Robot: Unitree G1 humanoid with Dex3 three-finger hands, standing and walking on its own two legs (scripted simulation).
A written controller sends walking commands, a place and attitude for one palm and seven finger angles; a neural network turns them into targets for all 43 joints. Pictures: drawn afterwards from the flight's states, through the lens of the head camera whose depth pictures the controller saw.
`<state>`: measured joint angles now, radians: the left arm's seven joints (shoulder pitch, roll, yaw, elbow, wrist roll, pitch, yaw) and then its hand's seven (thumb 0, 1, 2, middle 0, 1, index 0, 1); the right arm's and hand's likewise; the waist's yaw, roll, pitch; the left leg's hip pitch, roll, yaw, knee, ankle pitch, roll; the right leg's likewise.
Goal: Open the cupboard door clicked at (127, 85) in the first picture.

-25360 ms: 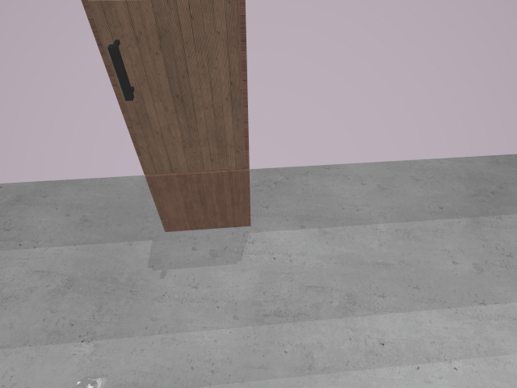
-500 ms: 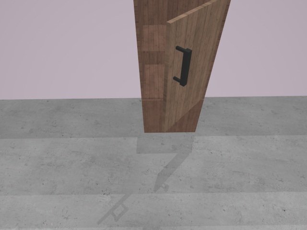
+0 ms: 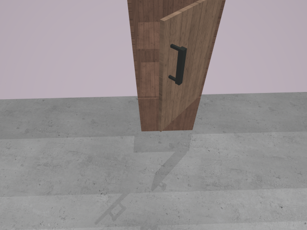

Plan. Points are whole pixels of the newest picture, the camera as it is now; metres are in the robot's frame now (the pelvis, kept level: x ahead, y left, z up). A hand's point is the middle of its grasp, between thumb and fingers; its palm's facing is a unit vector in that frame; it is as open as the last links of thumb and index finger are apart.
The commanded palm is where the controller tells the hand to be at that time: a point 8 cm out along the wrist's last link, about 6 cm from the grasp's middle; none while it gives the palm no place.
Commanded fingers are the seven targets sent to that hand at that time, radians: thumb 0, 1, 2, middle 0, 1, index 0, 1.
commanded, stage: walk to a spot facing it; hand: left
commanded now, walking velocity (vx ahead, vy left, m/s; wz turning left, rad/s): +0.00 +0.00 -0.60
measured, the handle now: (176, 65) +0.67 -0.04 +0.06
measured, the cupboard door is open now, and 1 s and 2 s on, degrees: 46 46 46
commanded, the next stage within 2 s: none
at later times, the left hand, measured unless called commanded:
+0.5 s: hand out of the picture +0.13 +0.18 -0.17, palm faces -0.18 -0.95 -0.26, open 7.4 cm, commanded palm none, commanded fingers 0.00 0.90 0.90 -0.20 -0.30 -0.20 -0.30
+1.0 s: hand (117, 224) +0.17 +0.14 -0.20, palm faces -0.45 -0.87 -0.18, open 7.4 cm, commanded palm none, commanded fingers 0.00 0.90 0.90 -0.20 -0.30 -0.20 -0.30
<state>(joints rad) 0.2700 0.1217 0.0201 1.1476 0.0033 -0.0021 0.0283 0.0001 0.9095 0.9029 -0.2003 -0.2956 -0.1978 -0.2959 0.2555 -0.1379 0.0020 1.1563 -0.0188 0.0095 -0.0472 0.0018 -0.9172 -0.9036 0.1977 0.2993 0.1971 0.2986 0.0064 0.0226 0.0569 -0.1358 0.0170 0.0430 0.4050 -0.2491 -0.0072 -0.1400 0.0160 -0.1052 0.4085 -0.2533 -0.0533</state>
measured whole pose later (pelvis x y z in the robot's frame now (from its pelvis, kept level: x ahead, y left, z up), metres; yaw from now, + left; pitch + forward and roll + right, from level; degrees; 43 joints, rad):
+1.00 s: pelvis +0.03 -0.01 -0.02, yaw -32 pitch +2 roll -2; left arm 0.19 0.23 0.08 0.94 0.01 0.06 0.00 0.00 0.90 0.90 -0.20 -0.30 -0.20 -0.30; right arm 0.09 -0.20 -0.04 0.86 -0.01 0.00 -0.04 0.00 -0.91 -0.90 0.20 0.30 0.20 0.30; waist 0.03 -0.05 0.12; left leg -0.31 0.02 0.03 0.61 -0.33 0.01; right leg -0.38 0.08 0.14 0.76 -0.45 0.02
